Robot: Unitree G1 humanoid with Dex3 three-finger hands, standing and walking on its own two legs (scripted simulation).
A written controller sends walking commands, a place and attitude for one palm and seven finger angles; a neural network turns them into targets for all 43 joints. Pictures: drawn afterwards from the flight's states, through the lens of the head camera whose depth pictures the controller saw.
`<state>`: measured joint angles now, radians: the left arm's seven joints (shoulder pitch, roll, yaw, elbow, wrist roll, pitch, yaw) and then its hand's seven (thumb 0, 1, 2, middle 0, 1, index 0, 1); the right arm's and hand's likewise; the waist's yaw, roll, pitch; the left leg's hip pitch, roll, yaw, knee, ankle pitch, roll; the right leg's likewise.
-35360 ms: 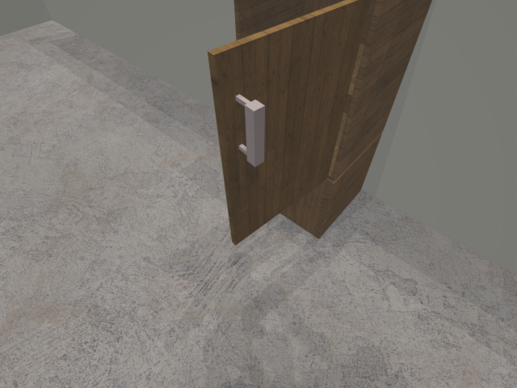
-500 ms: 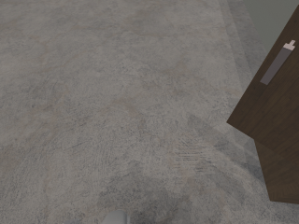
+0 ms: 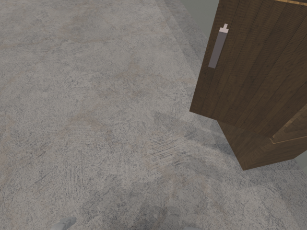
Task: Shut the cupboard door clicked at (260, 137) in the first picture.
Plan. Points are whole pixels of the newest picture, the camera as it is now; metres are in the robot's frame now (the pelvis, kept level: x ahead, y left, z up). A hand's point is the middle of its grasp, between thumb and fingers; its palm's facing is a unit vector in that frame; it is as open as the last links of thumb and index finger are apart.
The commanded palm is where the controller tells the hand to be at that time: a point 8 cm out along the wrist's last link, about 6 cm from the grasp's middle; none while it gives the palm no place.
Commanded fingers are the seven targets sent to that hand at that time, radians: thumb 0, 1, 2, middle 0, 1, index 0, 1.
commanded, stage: turn to face it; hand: left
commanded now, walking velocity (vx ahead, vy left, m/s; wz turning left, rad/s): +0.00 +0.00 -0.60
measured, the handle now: (218, 46) +0.69 -0.20 +0.09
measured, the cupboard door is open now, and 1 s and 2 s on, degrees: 54 54 54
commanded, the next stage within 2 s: take the last steps up to it in 0.64 s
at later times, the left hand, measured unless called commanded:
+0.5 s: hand out of the picture +0.14 +0.17 -0.17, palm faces -0.17 -0.96 -0.20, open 7.4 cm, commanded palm none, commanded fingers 0.00 0.90 0.90 -0.20 -0.30 -0.20 -0.30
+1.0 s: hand (118, 218) +0.17 +0.12 -0.15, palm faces -0.32 -0.92 -0.23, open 7.4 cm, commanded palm none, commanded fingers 0.00 0.90 0.90 -0.20 -0.30 -0.20 -0.30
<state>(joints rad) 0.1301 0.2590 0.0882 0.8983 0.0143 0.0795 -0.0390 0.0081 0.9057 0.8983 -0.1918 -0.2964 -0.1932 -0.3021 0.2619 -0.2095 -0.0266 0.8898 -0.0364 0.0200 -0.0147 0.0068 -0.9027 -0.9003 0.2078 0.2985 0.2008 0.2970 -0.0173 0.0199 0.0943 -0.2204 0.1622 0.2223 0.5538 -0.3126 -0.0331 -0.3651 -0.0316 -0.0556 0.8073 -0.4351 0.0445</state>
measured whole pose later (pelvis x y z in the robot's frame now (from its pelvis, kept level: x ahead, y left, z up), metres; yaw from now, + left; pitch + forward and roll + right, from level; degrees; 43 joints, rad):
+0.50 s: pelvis +0.03 -0.01 +0.00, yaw -13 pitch +2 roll -1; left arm 0.21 0.21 0.06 0.93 0.01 0.05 0.00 0.01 0.90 0.90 -0.20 -0.30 -0.20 -0.30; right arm 0.18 -0.24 -0.04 0.89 -0.01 0.02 -0.02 0.01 -0.91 -0.90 0.20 0.30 0.20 0.30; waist 0.00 -0.01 0.04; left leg -0.29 0.04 0.02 0.56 -0.28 -0.04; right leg -0.30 0.07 0.11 0.56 -0.29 -0.01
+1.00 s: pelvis +0.05 -0.04 +0.00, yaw -21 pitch +0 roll +0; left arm 0.24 0.17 0.05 0.99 0.02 0.00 0.00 0.00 0.90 0.90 -0.20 -0.30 -0.20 -0.30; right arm 0.29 -0.24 -0.05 1.02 -0.03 0.05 0.00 0.01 -0.91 -0.90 0.20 0.30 0.20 0.30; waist -0.02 0.04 0.02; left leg -0.45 0.08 0.07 1.05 -0.45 -0.04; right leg -0.15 0.02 -0.04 0.46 -0.31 -0.04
